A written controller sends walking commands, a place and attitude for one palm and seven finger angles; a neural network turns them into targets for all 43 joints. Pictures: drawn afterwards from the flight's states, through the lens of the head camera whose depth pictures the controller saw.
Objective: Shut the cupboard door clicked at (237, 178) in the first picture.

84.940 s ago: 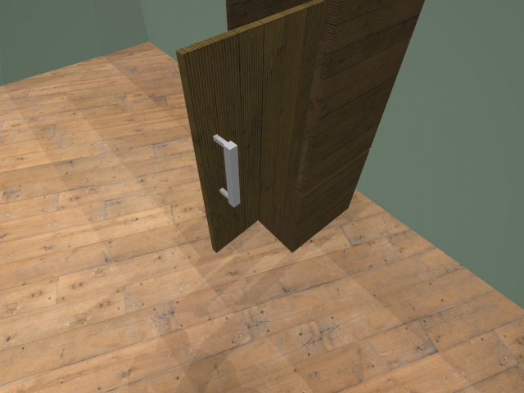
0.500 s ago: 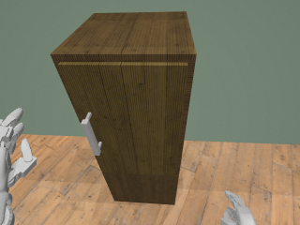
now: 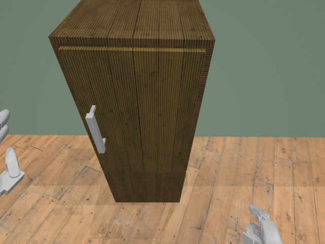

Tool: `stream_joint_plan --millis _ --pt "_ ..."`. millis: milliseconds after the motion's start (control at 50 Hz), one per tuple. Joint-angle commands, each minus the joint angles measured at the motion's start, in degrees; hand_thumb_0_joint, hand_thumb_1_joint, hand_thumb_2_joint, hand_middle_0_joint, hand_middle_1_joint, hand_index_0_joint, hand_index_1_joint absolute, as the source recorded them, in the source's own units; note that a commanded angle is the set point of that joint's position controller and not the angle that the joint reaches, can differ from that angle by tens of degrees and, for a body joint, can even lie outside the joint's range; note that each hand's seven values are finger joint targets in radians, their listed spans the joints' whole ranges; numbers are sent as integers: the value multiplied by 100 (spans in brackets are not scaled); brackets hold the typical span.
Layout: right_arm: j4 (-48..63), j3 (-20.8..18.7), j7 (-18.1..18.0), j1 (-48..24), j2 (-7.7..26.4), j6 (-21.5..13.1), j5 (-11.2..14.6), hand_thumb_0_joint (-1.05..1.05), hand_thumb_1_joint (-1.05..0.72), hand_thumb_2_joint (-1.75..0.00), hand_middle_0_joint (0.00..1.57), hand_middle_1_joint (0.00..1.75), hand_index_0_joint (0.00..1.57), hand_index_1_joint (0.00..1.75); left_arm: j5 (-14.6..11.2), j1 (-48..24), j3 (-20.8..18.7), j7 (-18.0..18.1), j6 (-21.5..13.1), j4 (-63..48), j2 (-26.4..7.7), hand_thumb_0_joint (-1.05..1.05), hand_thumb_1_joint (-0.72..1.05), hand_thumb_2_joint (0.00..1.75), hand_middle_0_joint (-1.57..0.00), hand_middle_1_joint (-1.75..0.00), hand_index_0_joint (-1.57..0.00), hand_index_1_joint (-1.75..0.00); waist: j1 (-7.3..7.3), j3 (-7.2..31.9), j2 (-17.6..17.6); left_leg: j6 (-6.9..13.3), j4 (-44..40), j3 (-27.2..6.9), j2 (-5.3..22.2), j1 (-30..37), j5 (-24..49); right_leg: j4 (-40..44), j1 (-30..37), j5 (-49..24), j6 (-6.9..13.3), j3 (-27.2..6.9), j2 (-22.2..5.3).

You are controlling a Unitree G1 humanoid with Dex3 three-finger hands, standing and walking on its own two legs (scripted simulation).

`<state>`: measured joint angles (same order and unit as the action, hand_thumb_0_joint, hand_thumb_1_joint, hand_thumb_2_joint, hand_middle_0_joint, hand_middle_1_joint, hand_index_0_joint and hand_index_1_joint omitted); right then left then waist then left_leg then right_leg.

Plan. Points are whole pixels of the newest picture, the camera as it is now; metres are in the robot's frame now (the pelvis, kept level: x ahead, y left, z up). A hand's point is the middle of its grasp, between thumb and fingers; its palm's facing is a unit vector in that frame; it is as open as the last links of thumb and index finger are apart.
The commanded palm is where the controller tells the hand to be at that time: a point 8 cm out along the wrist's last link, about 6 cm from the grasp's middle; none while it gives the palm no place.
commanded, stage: step back with the hand held close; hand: left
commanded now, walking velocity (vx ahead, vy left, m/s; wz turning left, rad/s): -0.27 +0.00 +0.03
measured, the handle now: (97, 130) +0.46 +0.24 -0.02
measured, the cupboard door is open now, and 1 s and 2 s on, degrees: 0 0 0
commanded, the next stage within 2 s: stop stepping back and stand still in 0.68 s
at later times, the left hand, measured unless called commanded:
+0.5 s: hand out of the picture +0.11 +0.30 +0.17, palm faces +0.50 -0.75 -0.42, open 7.4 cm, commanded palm +0.04 +0.33 +0.18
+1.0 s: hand out of the picture +0.03 +0.29 +0.17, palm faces +0.39 -0.81 -0.43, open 7.4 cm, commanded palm -0.02 +0.32 +0.18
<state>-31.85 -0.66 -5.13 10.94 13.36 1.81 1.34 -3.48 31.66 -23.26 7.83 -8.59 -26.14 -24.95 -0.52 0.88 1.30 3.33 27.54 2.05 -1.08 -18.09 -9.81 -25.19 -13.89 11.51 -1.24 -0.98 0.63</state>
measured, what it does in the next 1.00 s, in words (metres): walks backwards: right foot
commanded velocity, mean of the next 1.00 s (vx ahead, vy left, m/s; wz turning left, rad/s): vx -0.21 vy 0.00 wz -0.02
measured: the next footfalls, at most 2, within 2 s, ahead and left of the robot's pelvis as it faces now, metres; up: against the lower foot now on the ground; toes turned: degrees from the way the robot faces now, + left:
right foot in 0.74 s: -0.22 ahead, -0.13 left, +0.00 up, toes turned -2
right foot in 1.20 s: -0.21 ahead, -0.04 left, +0.00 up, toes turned -2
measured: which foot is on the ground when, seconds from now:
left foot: down 0.00-1.00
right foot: down 0.00-0.42, up 0.44-0.72, down 0.74-1.00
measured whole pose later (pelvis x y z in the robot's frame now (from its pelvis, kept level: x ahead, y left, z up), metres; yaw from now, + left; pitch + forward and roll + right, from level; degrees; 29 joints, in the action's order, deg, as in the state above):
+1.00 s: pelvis -0.17 +0.03 -0.02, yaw -1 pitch -3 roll -5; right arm -38.4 -1.2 -5.5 17.8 13.2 -3.5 -0.3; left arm -4.7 34.0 -27.5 8.1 -11.9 -31.8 -29.2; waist -3.1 2.9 0.3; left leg -1.0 37.2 -0.2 1.0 -32.2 -13.5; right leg -32.2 -4.0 26.4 -0.4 1.7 1.3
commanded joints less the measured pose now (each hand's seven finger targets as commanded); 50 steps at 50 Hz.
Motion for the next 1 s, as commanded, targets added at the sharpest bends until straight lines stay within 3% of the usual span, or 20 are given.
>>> stream_joint_plan --millis 0,160,200,240,260,300,320,360,400,420,440,480,560,640,700,720,740,840,920,980 --pt "942 -257 -78 -576 811 -424 -44 0 -90 -90 20 30 20 30 90 -259 -841 183 -505 -1203 -978 0 90 90 -20 -30 -20 -30 79 419 581 199 -1226 -1005 864 -1486 -1855 -376 1203 -208 44 -186 -29" --pt "816 -289 -69 -407 803 -713 -117 0 -90 -90 20 30 20 30 255 -604 -874 192 -665 -1294 -871 0 90 90 -20 -30 -20 -30 47 291 544 363 -1154 -1348 1068 -2541 -3201 -1012 1364 335 92 -364 92" --pt "800 -310 -26 -343 744 -733 -122 0 -90 -90 20 30 20 30 234 -536 -850 204 -674 -1325 -870 0 90 90 -20 -30 -20 -30 23 219 44 177 -283 -923 653 -1996 -2796 -222 450 947 303 -952 -275" --pt "635 -342 31 -215 703 -734 -164 0 -90 -90 20 30 20 30 153 -564 -904 269 -694 -1476 -1050 0 90 90 -20 -30 -20 -30 -12 291 -608 -161 1105 -508 219 -620 -1787 891 -1137 1753 733 -1819 -1062" --pt "558 -294 70 -185 591 -717 -149 0 -90 -90 20 30 20 30 142 -649 -673 307 -691 -1520 -885 0 90 90 -20 -30 -20 -30 -63 326 -948 -252 1681 -430 131 -205 -1429 1069 -1542 1641 922 -1923 -1448" --pt "496 -276 97 -235 538 -697 -139 0 -90 -90 20 30 20 30 134 -679 -746 390 -681 -1582 -1014 0 90 90 -20 -30 -20 -30 -97 517 -1023 -251 1814 -391 151 82 -1030 900 -1542 898 935 -1651 -1568" --pt "500 -263 85 -271 548 -690 -135 0 -90 -90 20 30 20 30 126 -729 -785 404 -683 -1628 -1071 0 90 90 -20 -30 -20 -30 -102 440 -877 -221 1366 -487 228 159 -1000 708 -1582 796 809 -1403 -1403" --pt "535 -235 -8 -373 663 -716 -154 0 -90 -90 20 30 20 30 152 -744 -839 414 -740 -1743 -1098 0 90 90 -20 -30 -20 -30 -90 190 249 -36 -136 -984 617 -261 -1196 18 -1363 994 352 -688 -501" --pt "581 -295 -63 -493 788 -872 -164 0 -90 -90 20 30 20 30 223 -584 -1109 375 -874 -1735 -1093 0 90 90 -20 -30 -20 -30 1 530 1659 426 -1965 -2318 1835 -2146 -3517 -2202 611 848 18 -32 438" --pt "561 -337 -70 -463 748 -919 -214 0 -90 -90 20 30 20 30 258 -712 -1179 329 -890 -1788 -1117 0 90 90 -20 -30 -20 -30 3 601 1731 593 -2223 -2519 2135 -2622 -3776 -3168 1017 877 -9 -77 549" --pt "535 -367 -55 -455 688 -975 -237 0 -90 -90 20 30 20 30 215 -721 -1239 292 -918 -1751 -1228 0 90 90 -20 -30 -20 -30 -2 629 1313 625 -2056 -2596 2135 -2218 -3166 -3468 557 1112 6 -235 562" --pt "405 -382 67 -461 632 -1064 -272 0 -90 -90 20 30 20 30 163 -659 -1020 262 -908 -1713 -962 0 90 90 -20 -30 -20 -30 30 551 803 563 -1612 -2080 1940 -1453 -2321 -3335 -76 1501 63 -219 456" --pt "231 -256 173 -385 524 -1182 -278 0 -90 -90 20 30 20 30 4 -447 -563 187 -883 -1721 -672 0 90 90 -20 -30 -20 -30 39 760 1218 143 -1710 -1555 1555 -154 -1730 -1784 -345 1940 132 154 461" --pt "-2 -266 173 -218 532 -1114 -375 0 -90 -90 20 30 20 30 -52 -423 -809 115 -948 -1760 -1093 0 90 90 -20 -30 -20 -30 34 1296 1182 -338 -1418 -1159 1419 892 -416 489 -4 1199 311 145 313" --pt "35 -215 135 -332 447 -957 -354 0 -90 -90 20 30 20 30 -101 -697 -986 80 -1070 -1826 -1367 0 90 90 -20 -30 -20 -30 -8 1285 343 -552 -29 -290 903 1294 339 1099 -646 371 639 -544 -599" --pt "66 -175 101 -437 407 -968 -356 0 -90 -90 20 30 20 30 -120 -744 -1105 118 -1088 -1835 -1490 0 90 90 -20 -30 -20 -30 -16 1322 167 -574 256 -89 763 1539 363 1043 -1029 -36 609 -545 -846" --pt "42 -219 65 -454 420 -1013 -297 0 -90 -90 20 30 20 30 -106 -1068 -996 94 -1114 -2167 -1499 0 90 90 -20 -30 -20 -30 -76 1455 -116 -658 374 -1 537 1830 68 856 -1271 297 572 -168 -674" --pt "443 -218 -9 -510 565 -848 -197 0 -90 -90 20 30 20 30 -233 221 -1445 133 -702 -1644 -1586 0 90 90 -20 -30 -20 -30 -79 575 584 -589 33 -344 376 1228 -1022 750 -1473 2260 572 259 -180" --pt "324 -225 -96 -244 554 -787 -186 0 -90 -90 20 30 20 30 -185 -142 -1122 198 -551 -1277 -1293 0 90 90 -20 -30 -20 -30 -200 -195 -443 -629 1472 -345 175 1293 -1119 1228 -2633 3296 849 -236 -702" --pt "122 -216 -133 -79 621 -925 -155 0 -90 -90 20 30 20 30 -79 -1217 -750 176 -487 -1380 -1121 0 90 90 -20 -30 -20 -30 -326 -509 -311 -522 1467 -727 344 1134 -1051 476 -2610 2815 712 124 -663"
